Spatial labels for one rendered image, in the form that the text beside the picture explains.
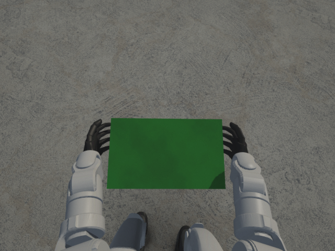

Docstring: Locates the robot right hand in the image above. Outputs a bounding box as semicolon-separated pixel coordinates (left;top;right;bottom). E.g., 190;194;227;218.
222;122;248;160

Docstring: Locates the left robot shin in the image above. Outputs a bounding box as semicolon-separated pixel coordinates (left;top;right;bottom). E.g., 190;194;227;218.
127;213;143;220

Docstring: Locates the robot right forearm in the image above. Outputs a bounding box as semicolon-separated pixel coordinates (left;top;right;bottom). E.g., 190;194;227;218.
230;152;287;251

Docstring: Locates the robot right upper arm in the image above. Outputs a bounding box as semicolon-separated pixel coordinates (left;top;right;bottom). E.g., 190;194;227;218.
232;239;283;251

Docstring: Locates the robot left upper arm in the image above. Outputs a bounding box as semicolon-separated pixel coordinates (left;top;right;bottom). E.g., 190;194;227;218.
61;238;111;251

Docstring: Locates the right robot foot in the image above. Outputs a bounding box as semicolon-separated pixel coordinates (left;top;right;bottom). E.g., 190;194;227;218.
178;225;190;251

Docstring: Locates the robot left forearm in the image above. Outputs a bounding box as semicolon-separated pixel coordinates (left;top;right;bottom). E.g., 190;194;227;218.
54;150;105;251

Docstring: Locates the carton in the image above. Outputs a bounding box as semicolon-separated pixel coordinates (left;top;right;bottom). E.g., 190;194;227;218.
107;118;226;189

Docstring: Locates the robot left hand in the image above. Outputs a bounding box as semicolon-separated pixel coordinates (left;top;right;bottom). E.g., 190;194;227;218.
84;119;111;156

